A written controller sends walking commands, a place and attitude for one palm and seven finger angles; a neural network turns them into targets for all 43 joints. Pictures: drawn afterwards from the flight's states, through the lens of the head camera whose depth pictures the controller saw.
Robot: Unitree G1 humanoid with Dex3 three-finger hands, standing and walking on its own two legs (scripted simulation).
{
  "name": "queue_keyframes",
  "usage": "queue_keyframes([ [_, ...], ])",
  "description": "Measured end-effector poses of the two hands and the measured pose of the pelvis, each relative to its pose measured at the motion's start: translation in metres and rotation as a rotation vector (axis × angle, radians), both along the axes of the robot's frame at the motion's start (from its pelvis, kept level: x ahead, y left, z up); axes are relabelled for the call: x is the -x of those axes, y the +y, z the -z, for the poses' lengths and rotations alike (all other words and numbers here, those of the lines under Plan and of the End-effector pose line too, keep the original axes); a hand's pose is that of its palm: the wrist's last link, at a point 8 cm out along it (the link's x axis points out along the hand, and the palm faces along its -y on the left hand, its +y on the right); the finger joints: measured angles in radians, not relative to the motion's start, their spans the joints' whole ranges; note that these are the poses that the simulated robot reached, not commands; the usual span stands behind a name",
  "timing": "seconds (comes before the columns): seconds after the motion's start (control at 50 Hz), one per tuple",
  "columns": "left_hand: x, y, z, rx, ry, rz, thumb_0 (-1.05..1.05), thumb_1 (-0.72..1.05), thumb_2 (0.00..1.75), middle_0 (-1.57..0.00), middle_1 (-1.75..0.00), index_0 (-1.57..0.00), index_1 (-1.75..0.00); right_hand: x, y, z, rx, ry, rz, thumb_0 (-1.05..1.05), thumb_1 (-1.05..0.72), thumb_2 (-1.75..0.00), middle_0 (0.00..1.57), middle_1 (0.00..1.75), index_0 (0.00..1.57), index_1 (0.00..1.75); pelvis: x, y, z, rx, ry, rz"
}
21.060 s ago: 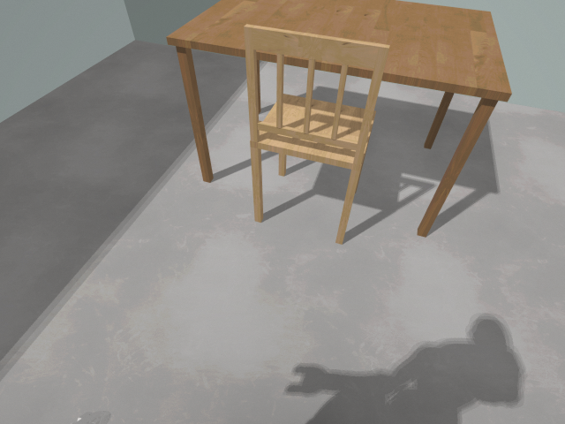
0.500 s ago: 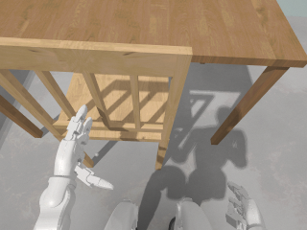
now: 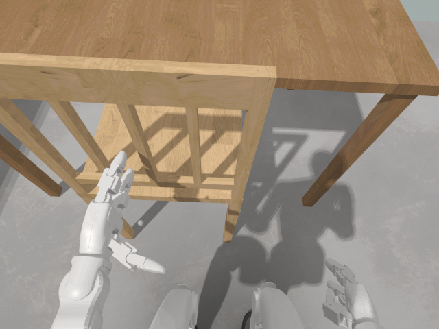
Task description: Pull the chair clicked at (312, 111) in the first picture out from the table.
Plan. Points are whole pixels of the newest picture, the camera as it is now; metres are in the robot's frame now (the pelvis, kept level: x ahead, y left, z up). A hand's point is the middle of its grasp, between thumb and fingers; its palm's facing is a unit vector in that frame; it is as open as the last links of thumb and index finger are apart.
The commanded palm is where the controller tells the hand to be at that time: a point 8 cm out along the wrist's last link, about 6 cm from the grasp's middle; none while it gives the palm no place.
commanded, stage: aim the fingers beside a spindle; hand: left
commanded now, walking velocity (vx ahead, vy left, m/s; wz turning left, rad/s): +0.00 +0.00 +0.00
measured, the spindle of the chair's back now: (142, 147) +0.43 +0.17 +0.03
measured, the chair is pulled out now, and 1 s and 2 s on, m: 0.00 0.00 0.00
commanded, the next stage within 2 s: push the fingers through the gap in 0.12 s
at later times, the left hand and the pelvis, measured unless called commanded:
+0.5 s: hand (142, 209) +0.31 +0.15 +0.02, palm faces -0.03 -1.00 -0.03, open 16.9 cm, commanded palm +0.29 +0.20 +0.03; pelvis +0.00 +0.00 +0.00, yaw +0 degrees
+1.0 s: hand (142, 186) +0.35 +0.16 +0.02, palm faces -0.02 -1.00 -0.03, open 16.9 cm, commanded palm +0.34 +0.20 +0.03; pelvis -0.01 +0.00 +0.00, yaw -1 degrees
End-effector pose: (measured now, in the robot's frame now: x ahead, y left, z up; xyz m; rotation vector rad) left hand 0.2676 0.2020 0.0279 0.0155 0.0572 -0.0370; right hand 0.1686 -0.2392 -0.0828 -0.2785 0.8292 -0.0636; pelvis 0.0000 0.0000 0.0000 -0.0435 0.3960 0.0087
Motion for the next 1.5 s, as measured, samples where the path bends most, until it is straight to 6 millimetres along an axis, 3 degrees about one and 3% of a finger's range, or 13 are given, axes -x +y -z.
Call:
queue_keyframes([
  [0.32,0.0,0.002,-0.001,-0.012,-0.007,-0.009,-0.01,-0.5,0.3,-0.06,-0.08,-0.06,-0.08,0.001,0.001,0.001,-0.005,0.0,-0.008,0.02,-0.9,-0.9,0.21,0.3,0.2,0.3,0.002,-0.001,0.001,0.0,-0.003,-0.001],
  [0.86,-0.055,0.005,0.003,-0.011,-0.03,-0.015,-0.01,-0.5,0.3,-0.06,-0.08,-0.06,-0.08,0.032,-0.011,0.01,0.019,0.098,0.043,0.01,-0.9,-0.9,0.21,0.3,0.2,0.3,0.007,0.0,0.0,-0.003,0.007,0.008],
  [1.5,-0.105,0.007,0.004,-0.012,-0.039,-0.032,-0.01,-0.5,0.3,-0.06,-0.08,-0.06,-0.08,0.069,-0.01,0.018,0.02,0.22,0.091,0.01,-0.9,-0.9,0.21,0.3,0.2,0.3,0.009,0.007,-0.001,-0.001,0.026,0.017],
])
